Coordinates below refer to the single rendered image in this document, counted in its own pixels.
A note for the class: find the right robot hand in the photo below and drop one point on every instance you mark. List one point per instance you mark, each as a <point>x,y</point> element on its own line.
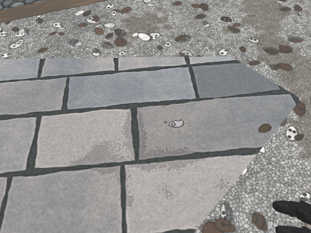
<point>300,210</point>

